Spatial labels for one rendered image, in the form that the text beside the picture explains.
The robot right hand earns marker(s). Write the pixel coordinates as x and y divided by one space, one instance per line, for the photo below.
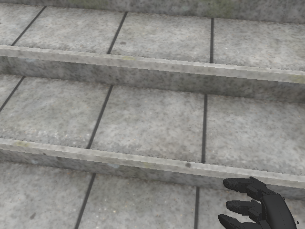
272 213

